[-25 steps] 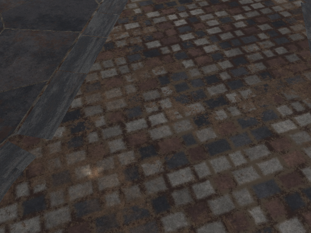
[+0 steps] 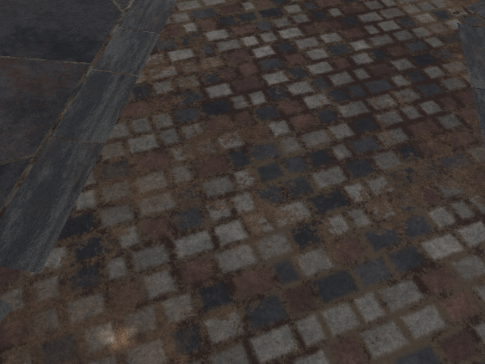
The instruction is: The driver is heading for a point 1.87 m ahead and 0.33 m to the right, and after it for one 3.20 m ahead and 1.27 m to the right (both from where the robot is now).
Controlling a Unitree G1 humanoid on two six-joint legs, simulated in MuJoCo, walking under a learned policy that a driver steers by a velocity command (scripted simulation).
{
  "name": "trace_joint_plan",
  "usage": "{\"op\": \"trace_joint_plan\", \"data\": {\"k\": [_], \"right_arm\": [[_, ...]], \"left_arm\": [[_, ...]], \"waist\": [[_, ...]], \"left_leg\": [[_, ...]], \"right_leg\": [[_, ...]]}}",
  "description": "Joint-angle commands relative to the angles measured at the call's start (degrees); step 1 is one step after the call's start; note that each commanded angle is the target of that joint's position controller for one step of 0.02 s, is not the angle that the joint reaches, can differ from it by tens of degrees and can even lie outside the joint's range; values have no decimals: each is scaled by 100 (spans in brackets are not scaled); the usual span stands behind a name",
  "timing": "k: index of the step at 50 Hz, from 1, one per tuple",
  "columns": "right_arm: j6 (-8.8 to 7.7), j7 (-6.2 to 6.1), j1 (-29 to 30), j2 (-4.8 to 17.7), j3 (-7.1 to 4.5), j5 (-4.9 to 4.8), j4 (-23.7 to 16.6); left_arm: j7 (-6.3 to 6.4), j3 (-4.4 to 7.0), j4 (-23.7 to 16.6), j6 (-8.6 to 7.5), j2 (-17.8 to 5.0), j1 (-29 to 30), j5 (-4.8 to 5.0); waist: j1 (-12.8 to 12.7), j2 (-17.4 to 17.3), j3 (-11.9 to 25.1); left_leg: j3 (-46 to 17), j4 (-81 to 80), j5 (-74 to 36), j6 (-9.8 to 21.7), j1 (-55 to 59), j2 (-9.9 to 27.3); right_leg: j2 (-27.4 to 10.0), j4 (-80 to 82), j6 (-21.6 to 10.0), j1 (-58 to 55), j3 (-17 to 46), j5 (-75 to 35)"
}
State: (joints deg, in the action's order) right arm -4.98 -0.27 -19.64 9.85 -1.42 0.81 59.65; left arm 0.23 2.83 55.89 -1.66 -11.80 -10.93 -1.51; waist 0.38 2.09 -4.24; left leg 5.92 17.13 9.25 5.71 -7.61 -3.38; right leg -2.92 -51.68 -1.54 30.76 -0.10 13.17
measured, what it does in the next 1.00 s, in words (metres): steps on the spot: right foot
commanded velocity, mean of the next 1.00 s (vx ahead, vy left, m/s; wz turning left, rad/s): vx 0.04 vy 0.00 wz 0.00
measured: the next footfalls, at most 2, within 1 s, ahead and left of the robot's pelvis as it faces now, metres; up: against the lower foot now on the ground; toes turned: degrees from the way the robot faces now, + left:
right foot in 0.18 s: +0.15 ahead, -0.12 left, +0.00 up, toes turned -3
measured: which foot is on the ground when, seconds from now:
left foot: down 0.00-1.00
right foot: up 0.00-0.16, down 0.18-1.00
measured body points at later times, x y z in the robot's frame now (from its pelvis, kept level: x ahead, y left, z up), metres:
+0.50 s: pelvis +0.07 -0.03 -0.01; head +0.08 -0.04 +0.44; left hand +0.09 +0.19 -0.16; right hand +0.06 -0.25 -0.17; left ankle +0.00 +0.06 -0.75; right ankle +0.11 -0.11 -0.75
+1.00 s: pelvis +0.07 -0.03 -0.01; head +0.08 -0.03 +0.44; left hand +0.04 +0.18 -0.17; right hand +0.02 -0.24 -0.17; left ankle +0.00 +0.06 -0.75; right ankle +0.11 -0.11 -0.75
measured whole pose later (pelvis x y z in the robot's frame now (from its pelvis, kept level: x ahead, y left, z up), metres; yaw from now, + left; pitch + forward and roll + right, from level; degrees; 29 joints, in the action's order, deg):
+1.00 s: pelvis +0.07 -0.03 -0.01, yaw +1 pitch -2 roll +0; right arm -0.9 -2.9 -21.3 6.2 1.5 0.6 67.1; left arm 2.2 -0.3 67.4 -0.5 -6.9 -17.5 -0.2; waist -0.4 -0.6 -1.4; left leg 4.2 21.0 17.9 1.7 -1.6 -0.3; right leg 2.6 -21.7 -3.6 11.6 -4.2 8.6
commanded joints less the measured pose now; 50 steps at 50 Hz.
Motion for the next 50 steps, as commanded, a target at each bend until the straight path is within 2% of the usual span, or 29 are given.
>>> {"op": "trace_joint_plan", "data": {"k": [1,6,7,8,9,10,11,12,14,16,19,25,50], "right_arm": [[-29,-51,-92,630,-38,7,-192],[95,-114,-237,555,21,40,-31],[121,-130,-157,529,34,17,-24],[143,-144,-126,522,38,-7,-1],[141,-156,-294,475,50,11,-10],[158,-155,-921,307,56,-5,88],[249,-188,-1200,52,119,-59,305],[315,-219,-992,208,93,-30,330],[374,-202,-534,382,42,-8,275],[379,-181,-428,285,73,-12,283],[364,-220,-414,223,104,-23,389],[412,-256,-385,167,138,-23,527],[389,-273,-740,-28,249,-16,766]], "left_arm": [[38,-48,13,66,-74,-484,39],[161,-94,112,41,-135,-344,68],[180,-108,172,16,-98,-440,63],[197,-133,233,-35,-83,-573,48],[228,-77,330,-96,-392,-819,17],[231,-48,346,-126,-642,-850,26],[204,-108,366,-82,-406,-666,117],[163,-156,334,-50,-191,-491,95],[158,-167,342,-8,-150,-340,90],[211,-158,466,0,-161,-493,150],[217,-154,561,-2,-146,-564,148],[224,-172,740,36,-100,-651,131],[210,-272,1129,100,96,-1047,132]], "waist": [[-174,-806,506],[-52,-769,414],[-121,-692,362],[-221,-492,331],[-147,-141,523],[236,334,657],[212,619,664],[165,501,383],[79,268,125],[38,135,159],[3,-135,221],[-22,-241,106],[-84,-266,-177]], "left_leg": [[-374,-132,-4578,409,-94,1342],[-671,227,-3837,498,150,1555],[-737,366,-3466,441,104,1549],[-763,523,-2858,262,-51,1456],[-742,733,-1883,45,-297,1227],[-593,764,-191,-90,-630,853],[-453,577,926,-182,-445,603],[-504,363,953,-217,-235,586],[-652,169,348,-205,4,696],[-714,108,-33,-194,64,838],[-708,39,-95,-253,75,872],[-711,-29,-9,-276,97,913],[-780,-121,312,-248,-208,977]], "right_leg": [[80,720,34,-831,-256,-419],[141,1723,-88,-1291,-245,-131],[145,2192,-132,-1546,-244,-272],[43,2936,-163,-2012,-117,-1038],[-436,2986,-207,-2660,349,-2462],[-998,2672,-488,-3104,795,-3972],[-1197,2719,-840,-2769,983,-3838],[-1039,2919,-747,-2332,1008,-3054],[-581,3058,-448,-1982,683,-2111],[-390,3090,-326,-2098,522,-1873],[-397,3090,-326,-2340,525,-2015],[-355,3199,-302,-2324,510,-1787],[-239,3353,-225,-2163,498,-907]]}}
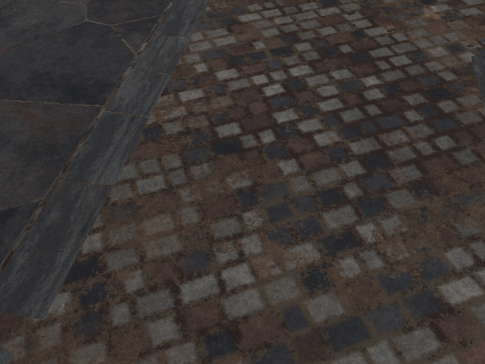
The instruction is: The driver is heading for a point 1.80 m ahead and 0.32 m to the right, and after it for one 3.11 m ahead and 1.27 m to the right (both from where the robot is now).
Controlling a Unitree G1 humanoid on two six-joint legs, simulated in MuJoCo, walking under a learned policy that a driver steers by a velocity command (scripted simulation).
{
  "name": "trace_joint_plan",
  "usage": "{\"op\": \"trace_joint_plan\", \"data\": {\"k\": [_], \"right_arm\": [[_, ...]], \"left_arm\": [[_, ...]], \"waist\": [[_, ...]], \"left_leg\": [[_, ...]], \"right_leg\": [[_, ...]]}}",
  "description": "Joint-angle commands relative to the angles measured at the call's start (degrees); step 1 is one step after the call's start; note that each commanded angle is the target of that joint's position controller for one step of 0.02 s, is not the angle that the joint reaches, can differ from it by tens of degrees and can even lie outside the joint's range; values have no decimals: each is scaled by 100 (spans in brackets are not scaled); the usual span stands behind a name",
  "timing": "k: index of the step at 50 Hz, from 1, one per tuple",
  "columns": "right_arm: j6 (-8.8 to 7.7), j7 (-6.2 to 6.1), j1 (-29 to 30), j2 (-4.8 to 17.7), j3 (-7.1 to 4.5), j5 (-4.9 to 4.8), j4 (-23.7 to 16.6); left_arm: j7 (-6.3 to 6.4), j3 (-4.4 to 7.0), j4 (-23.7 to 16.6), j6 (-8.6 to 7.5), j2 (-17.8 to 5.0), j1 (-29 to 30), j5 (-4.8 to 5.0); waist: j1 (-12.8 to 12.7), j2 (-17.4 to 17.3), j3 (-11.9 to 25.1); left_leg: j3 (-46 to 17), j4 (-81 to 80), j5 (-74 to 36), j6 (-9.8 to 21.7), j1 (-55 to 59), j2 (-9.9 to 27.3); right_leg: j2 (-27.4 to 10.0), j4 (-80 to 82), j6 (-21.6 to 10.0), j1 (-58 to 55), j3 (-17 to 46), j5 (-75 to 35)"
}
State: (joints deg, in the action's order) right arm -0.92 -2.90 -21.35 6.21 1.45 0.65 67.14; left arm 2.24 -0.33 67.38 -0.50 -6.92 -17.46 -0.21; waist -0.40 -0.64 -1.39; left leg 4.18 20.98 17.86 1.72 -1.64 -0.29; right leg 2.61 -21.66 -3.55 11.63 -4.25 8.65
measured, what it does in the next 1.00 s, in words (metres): walks ahead: right foot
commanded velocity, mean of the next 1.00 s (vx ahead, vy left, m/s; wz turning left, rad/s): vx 0.26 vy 0.00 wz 0.00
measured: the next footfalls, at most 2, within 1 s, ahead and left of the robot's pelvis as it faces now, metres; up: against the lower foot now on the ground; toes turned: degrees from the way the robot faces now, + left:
right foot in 0.62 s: +0.20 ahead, -0.13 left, +0.00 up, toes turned -5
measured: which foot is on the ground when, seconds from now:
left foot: down 0.00-0.62, up 0.64-1.00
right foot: down 0.00-0.34, up 0.36-0.60, down 0.62-1.00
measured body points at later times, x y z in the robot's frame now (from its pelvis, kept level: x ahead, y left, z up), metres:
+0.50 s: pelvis +0.04 +0.00 -0.01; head +0.04 -0.02 +0.44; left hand +0.04 +0.22 -0.16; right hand -0.08 -0.21 -0.16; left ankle -0.07 +0.09 -0.74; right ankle +0.06 -0.09 -0.72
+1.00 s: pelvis +0.27 -0.06 +0.00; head +0.30 -0.06 +0.45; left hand +0.17 +0.15 -0.15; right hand +0.42 -0.28 -0.14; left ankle +0.43 +0.07 -0.70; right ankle +0.16 -0.13 -0.74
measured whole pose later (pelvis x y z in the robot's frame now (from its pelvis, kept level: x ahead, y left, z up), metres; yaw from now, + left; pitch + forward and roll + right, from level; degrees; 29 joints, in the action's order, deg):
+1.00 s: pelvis +0.27 -0.06 +0.00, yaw +0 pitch +1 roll -1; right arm -2.3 2.1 -4.5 10.2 -2.5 1.3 53.5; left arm 0.5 1.0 63.0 -6.0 -7.3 -28.4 -0.9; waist -2.3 -1.7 -2.1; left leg 4.0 41.4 2.9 2.7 -36.2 4.6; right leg 4.0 -10.3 -4.0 -4.7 -5.1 15.8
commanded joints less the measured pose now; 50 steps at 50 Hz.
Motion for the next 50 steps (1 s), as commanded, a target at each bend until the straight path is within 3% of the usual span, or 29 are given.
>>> {"op": "trace_joint_plan", "data": {"k": [1,13,15,17,19,20,21,23,25,28,30,31,32,33,34,35,36,38,40,44,47,50], "right_arm": [[-19,-10,-585,327,-36,1,19],[-48,-9,-749,257,-22,1,19],[-42,1,-896,311,-57,26,46],[-9,21,-1002,514,-158,34,-1],[-1,28,-1300,754,-273,3,21],[-23,28,-1307,811,-317,12,22],[-62,37,-1360,793,-338,47,26],[-161,61,-1411,819,-378,112,22],[-255,77,-1356,835,-396,100,-18],[-332,105,-1142,952,-428,89,-100],[-367,155,-805,1004,-431,33,-193],[-408,195,-832,946,-399,48,-197],[-432,254,-712,666,-307,-25,-457],[-452,304,-754,526,-312,25,-624],[-410,336,-356,635,-357,102,-767],[-426,382,-48,619,-351,96,-880],[-443,401,3,558,-366,65,-894],[-335,424,-274,492,-391,134,-824],[-230,450,-155,550,-435,127,-889],[-156,490,976,613,-457,119,-1297],[-182,511,1830,542,-413,73,-1621],[-201,509,2258,578,-407,43,-1796]], "left_arm": [[9,42,-13,-17,-386,-403,1],[8,11,36,-24,-323,-495,5],[-1,28,25,-4,-349,-485,1],[-40,88,-84,20,-418,-372,-24],[-131,81,-354,-14,-274,59,-110],[-175,73,-511,-56,-228,264,-185],[-211,102,-646,-107,-306,429,-190],[-270,179,-835,-215,-459,583,-172],[-319,232,-1010,-310,-500,740,-107],[-378,285,-1181,-342,-459,724,-48],[-362,360,-882,-358,-434,-265,-6],[-306,494,-590,-391,-685,-1145,-24],[-212,676,-488,-427,-1350,-2112,-130],[-213,690,-342,-362,-1577,-2436,-137],[-198,616,-493,-307,-1389,-1583,-108],[-218,552,-710,-324,-1171,-935,-92],[-240,493,-804,-363,-1045,-563,-87],[-222,362,-798,-449,-734,-425,-61],[-177,320,-677,-524,-726,-747,-63],[-162,275,-600,-573,-787,-1141,-67],[-167,242,-604,-597,-759,-1258,-62],[-140,261,-551,-619,-838,-1414,-57]], "waist": [[-6,4,-465],[-9,-9,-476],[37,-37,-435],[131,-362,-690],[327,-758,-1266],[356,-806,-1522],[375,-690,-1583],[343,-444,-1480],[294,-334,-1320],[125,-477,-1102],[-381,-357,-770],[-728,-13,-308],[-1127,1147,255],[-964,1722,551],[-493,878,22],[-327,363,-342],[-114,149,-452],[177,279,-396],[225,327,-423],[76,348,-647],[-71,430,-731],[-156,507,-738]], "left_leg": [[-608,-507,-551,152,-809,668],[-625,-504,-672,165,-817,674],[-637,-581,290,245,-810,579],[-1005,-756,1806,515,-906,695],[-1954,-1447,2925,955,-752,1454],[-2273,-1620,2822,1148,-718,1835],[-2397,-1686,2474,1266,-524,1990],[-2231,-1579,1519,1306,135,1983],[-1833,-1441,655,1195,366,1821],[-1231,-1074,-324,1013,-122,1565],[-618,-132,-1582,760,-1107,1166],[-231,1043,-2300,595,-1560,844],[365,3174,-1366,214,-2677,190],[-57,4732,1295,219,-3500,-385],[-584,5305,890,374,-3761,145],[-592,5227,254,438,-3750,381],[-587,4924,-146,450,-3522,538],[-510,4489,-341,338,-3043,633],[-358,4273,-506,255,-3154,592],[-152,3426,-1069,89,-3882,621],[39,2289,-1527,36,-3699,476],[176,1553,-1713,156,-3371,325]], "right_leg": [[-791,346,-22,-245,912,-451],[-791,266,-9,-199,887,-507],[-622,160,-38,-98,794,393],[-293,-398,-124,499,487,1637],[-58,-1388,-86,1623,-16,1741],[-275,-1831,-84,1994,-79,1515],[-425,-2167,-92,2369,-11,1517],[-608,-2511,-70,2957,135,1562],[-646,-2276,-30,2876,120,1378],[-430,-1742,-65,1848,-159,1028],[23,-1134,-164,-81,-508,563],[38,-923,-267,-1284,-332,606],[-1469,157,-718,-2290,1917,2045],[-2488,1276,-1203,-2424,4306,2315],[-2420,1219,-1100,-1730,3976,2877],[-2281,1222,-981,-1066,3338,2504],[-2024,1336,-840,-648,2730,1845],[-1630,1423,-662,-283,1843,816],[-1521,1448,-703,-384,1425,-27],[-1457,1594,-809,-704,1008,-800],[-1328,1583,-802,-763,678,-1440],[-1395,1517,-782,-1066,536,-1957]]}}
Keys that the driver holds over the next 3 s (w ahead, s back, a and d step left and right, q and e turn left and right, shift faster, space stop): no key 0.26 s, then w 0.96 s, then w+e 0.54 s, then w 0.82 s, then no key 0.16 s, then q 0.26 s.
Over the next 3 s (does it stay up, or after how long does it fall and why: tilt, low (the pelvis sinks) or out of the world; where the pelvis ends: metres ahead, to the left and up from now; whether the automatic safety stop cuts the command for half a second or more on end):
stays up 1.27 -0.27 0.00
